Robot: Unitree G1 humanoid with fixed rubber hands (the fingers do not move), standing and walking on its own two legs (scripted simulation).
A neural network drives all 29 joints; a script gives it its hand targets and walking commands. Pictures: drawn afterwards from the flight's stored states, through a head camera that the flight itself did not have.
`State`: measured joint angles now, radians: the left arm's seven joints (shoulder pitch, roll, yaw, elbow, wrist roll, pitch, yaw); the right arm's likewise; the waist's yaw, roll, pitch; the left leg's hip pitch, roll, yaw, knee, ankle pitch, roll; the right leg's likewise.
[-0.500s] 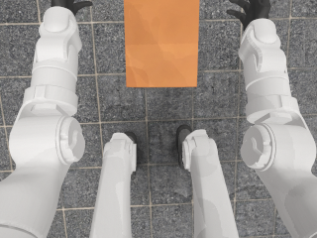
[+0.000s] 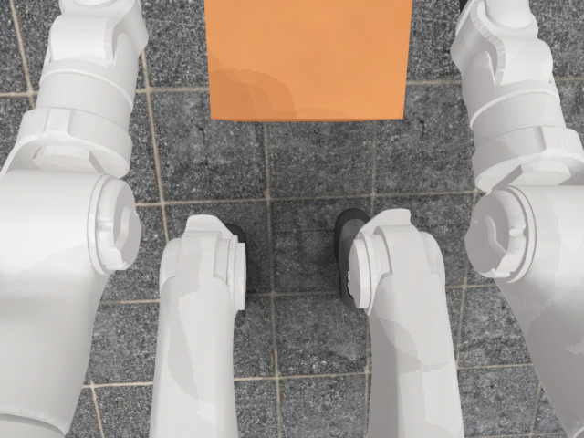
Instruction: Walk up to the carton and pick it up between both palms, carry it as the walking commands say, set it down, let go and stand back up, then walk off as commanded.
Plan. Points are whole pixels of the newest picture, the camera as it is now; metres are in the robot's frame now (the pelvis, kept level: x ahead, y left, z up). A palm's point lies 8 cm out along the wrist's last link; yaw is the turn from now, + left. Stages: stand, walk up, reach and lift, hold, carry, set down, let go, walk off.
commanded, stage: reach and lift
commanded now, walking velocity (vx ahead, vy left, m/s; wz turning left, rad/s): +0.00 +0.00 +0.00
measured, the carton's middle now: (299, 14) +0.55 -0.02 -0.28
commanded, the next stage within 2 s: none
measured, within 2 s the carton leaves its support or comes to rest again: leaves its support in 1.78 s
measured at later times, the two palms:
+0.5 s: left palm out of the picture +0.57 +0.16 -0.21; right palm (455, 0) +0.55 -0.19 -0.21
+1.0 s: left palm out of the picture +0.56 +0.13 -0.21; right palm (426, 2) +0.55 -0.16 -0.21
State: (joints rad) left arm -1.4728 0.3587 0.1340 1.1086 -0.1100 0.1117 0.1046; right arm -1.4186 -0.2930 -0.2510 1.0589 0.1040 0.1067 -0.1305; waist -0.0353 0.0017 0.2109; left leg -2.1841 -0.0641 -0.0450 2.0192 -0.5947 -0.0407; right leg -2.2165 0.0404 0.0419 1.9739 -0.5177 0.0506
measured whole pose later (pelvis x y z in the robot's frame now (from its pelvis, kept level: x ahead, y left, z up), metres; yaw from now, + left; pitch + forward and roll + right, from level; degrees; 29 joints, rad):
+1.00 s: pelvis -0.01 +0.00 -0.04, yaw +0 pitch +37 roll -1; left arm -1.59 0.32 0.07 1.15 -0.12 0.09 0.11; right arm -1.54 -0.25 -0.22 1.12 0.11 0.06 -0.15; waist -0.03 -0.01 0.41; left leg -2.20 -0.06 -0.05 2.16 -0.61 -0.05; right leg -2.23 0.05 0.04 2.11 -0.53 0.05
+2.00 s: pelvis +0.00 +0.00 -0.03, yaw +2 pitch +41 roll -1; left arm -1.45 0.17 0.33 0.90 0.11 0.28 0.12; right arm -1.36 -0.12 -0.40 0.80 -0.08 0.30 -0.13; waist -0.04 0.03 0.20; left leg -2.24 -0.13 -0.07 2.14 -0.62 -0.06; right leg -2.26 0.08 0.07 2.10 -0.57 0.09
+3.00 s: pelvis +0.00 +0.00 +0.07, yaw +2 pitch +45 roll -1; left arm -1.25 0.06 0.44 0.78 0.22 0.36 0.06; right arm -1.17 0.00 -0.51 0.66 -0.20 0.39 -0.06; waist -0.04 0.02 -0.04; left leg -2.03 -0.15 -0.10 1.79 -0.54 -0.06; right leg -2.04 0.10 0.09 1.76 -0.50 0.08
